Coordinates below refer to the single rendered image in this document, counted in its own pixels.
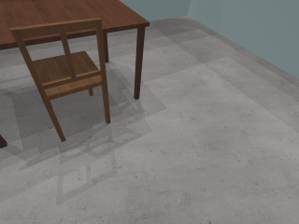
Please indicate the chair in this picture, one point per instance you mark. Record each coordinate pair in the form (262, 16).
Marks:
(66, 74)

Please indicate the table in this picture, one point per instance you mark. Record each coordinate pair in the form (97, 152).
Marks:
(114, 14)

